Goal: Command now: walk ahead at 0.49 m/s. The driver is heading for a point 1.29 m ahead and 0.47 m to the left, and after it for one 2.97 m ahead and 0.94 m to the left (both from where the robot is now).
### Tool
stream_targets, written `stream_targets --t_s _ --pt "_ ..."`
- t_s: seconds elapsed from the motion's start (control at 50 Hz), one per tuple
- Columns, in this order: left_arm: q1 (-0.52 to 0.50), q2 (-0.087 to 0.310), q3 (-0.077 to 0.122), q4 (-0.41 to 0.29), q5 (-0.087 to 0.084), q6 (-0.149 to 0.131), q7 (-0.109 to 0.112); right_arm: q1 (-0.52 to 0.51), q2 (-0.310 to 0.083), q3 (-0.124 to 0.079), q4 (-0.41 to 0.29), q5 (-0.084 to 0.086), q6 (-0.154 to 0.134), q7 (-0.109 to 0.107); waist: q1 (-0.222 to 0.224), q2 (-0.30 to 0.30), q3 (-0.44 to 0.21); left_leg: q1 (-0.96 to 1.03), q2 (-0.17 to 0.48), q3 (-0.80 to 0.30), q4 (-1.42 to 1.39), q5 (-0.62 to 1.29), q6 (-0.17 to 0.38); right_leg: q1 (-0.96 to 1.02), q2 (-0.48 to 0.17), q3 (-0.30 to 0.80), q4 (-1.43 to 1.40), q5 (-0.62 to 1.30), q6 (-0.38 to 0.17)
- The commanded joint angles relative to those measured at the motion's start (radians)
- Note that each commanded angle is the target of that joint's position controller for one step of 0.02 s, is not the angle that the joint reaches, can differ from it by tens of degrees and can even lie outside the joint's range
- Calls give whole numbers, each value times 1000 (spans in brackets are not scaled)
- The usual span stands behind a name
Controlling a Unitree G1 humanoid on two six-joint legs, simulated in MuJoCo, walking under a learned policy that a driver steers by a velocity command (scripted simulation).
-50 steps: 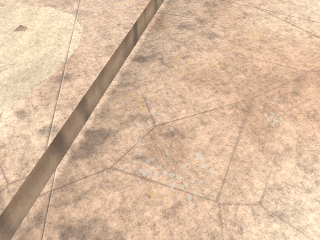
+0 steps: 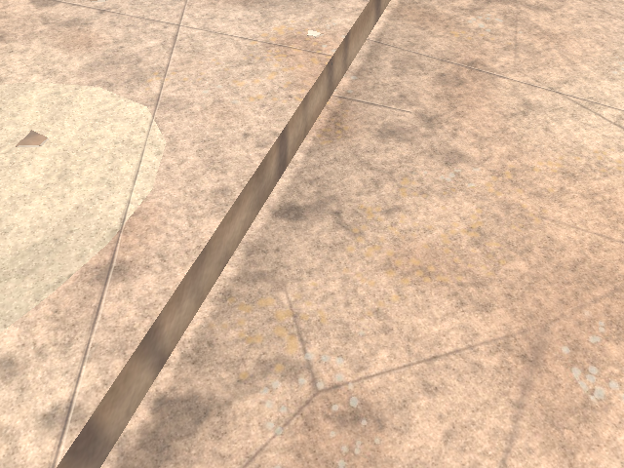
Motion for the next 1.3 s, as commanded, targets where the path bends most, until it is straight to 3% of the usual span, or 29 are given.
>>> stream_targets --t_s 0.02,0.18,0.22,0.26,0.28,0.3,0.32,0.34,0.36,0.38,0.42,0.48,0.64,0.66,0.68,0.74,0.76,0.78,0.8,0.82,0.84,0.88,0.96,1.08,1.18,1.22,1.26,1.28,1.3 --pt "-32 145 24 -61 -6 -11 21 -16 -32 -6 -51 -4 -6 2 -30 -75 68 13 11 7 -199 165 -16 -91 -269 173 -161 142 -150" --pt "73 178 38 -11 -17 13 31 -222 -37 7 -136 19 -10 51 37 -83 102 -19 -45 38 -463 112 30 200 -353 94 -90 148 -102" --pt "42 196 45 -20 -16 24 33 -199 -57 1 -150 17 -14 64 8 -98 77 47 -77 68 -481 18 66 240 -362 61 -9 325 -79" --pt "-4 204 45 -43 -9 40 38 1 -113 -34 -105 12 -15 68 -102 -102 -53 342 -164 137 -512 12 111 200 -312 -13 261 673 -37" --pt "-9 183 34 -71 5 42 45 190 -190 -68 -58 13 -12 61 -171 -47 -157 623 -117 24 -511 38 157 25 -260 -59 536 595 3" --pt "72 69 -8 -114 19 14 29 299 -318 -99 -51 0 -8 55 -140 201 -290 1030 136 -492 -580 -92 342 -432 -83 -57 959 95 81" --pt "61 97 -6 -101 2 -29 15 311 -244 -77 -48 1 -7 57 -142 196 -377 1131 213 -781 -756 -156 388 -613 -29 128 1112 -384 68" --pt "-36 182 16 -140 -33 -57 5 257 -188 -62 -59 0 -8 54 -142 155 -238 1043 171 -640 -759 -146 316 -711 -94 171 1144 -328 38" --pt "-107 187 15 -163 -38 -65 8 164 -159 -53 -89 0 -7 49 -116 53 -149 892 130 -485 -764 -59 278 -695 -146 156 1087 -232 27" --pt "-133 181 20 -166 -20 -61 17 92 -134 -44 -115 -3 -4 50 -77 -38 -88 735 93 -384 -784 52 255 -634 -182 146 996 -171 34" --pt "-121 167 31 -179 0 -31 26 46 -108 -34 -138 -11 -4 49 -20 -21 -57 572 40 -301 -831 160 239 -510 -212 149 882 -123 54" --pt "-162 138 32 -214 16 -6 35 95 -151 -47 -128 4 -9 31 -12 -4 -24 492 5 -222 -858 252 252 -507 -191 121 736 -30 106" --pt "-440 125 26 -327 -8 -19 26 224 -171 -58 -92 19 2 1 -101 57 22 509 -24 -250 -813 62 167 -414 -98 133 263 268 113" --pt "-400 98 6 -318 50 21 9 243 -176 -61 -87 -26 7 22 -102 108 18 537 -53 -230 -774 186 155 -395 -98 63 324 240 113" --pt "-389 113 10 -327 53 32 5 248 -160 -63 -92 -34 10 26 -102 103 16 554 -49 -248 -730 239 144 -383 -100 81 313 186 105" --pt "-255 166 24 -316 39 18 12 196 -190 -75 -122 -39 15 18 -28 57 -12 562 -40 -327 -593 286 111 -200 -83 90 228 12 77" --pt "-140 199 36 -291 47 0 23 188 -175 -70 -126 -31 10 23 28 -12 -73 526 -103 -289 -418 282 91 -40 -129 129 176 -4 52" --pt "16 272 51 -289 66 -8 41 200 -103 -48 -157 -20 2 26 75 -158 -230 428 -170 -183 -138 68 71 178 -357 337 164 -106 8" --pt "-2 369 79 -291 68 11 44 352 -54 -38 -179 16 6 22 -16 -434 -319 107 -306 -58 91 -463 41 408 -555 764 62 -126 -125" --pt "-43 269 70 -307 50 25 37 323 -143 -44 -129 -21 27 11 -16 -224 -235 7 -202 -62 193 -408 54 323 -534 780 49 -303 -124" --pt "-83 179 47 -319 39 27 33 227 -153 -50 -132 -34 35 22 -2 -101 -121 23 -178 -56 191 -318 49 195 -471 622 25 -278 -95" --pt "-107 127 28 -304 38 25 30 154 -117 -44 -150 -47 46 43 -22 -109 -29 68 -123 -36 121 -236 30 57 -383 381 -13 -34 -59" --pt "-50 139 36 -270 19 -2 23 134 -86 -37 -158 -48 72 63 -40 -151 -24 74 -115 -3 98 -170 7 37 -350 185 -38 274 -67" --pt "-14 147 43 -241 17 0 27 -38 -44 -14 -207 -50 73 82 -13 -149 15 51 -90 56 -119 1 -14 56 -331 -1 -60 344 -64" --pt "13 161 41 -223 22 13 31 -104 -25 4 -232 -54 83 67 -15 -149 23 239 -128 145 -261 -70 53 33 -368 -84 37 558 -51" --pt "33 187 44 -210 17 27 34 -38 -30 -2 -210 -64 76 54 -39 -141 -29 346 -204 178 -329 -171 87 88 -370 -108 206 864 -49" --pt "11 208 46 -214 -6 44 35 179 -44 -20 -131 -71 53 44 -145 -112 -112 633 -249 168 -584 -37 119 -5 -324 -145 524 757 -16" --pt "-13 152 29 -246 -5 39 32 249 -126 -42 -113 -87 47 34 -178 -14 -130 832 -71 -78 -656 -16 144 -255 -267 -142 782 257 36" --pt "100 26 1 -288 10 42 22 240 -259 -64 -131 -79 47 25 -57 164 -165 966 239 -489 -637 421 265 -520 -153 -69 1069 -399 87"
